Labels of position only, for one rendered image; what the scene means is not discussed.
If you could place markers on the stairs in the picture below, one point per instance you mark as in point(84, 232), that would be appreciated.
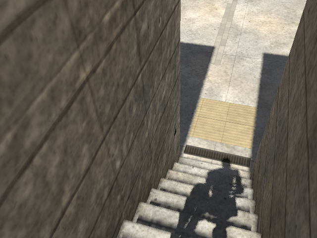
point(197, 199)

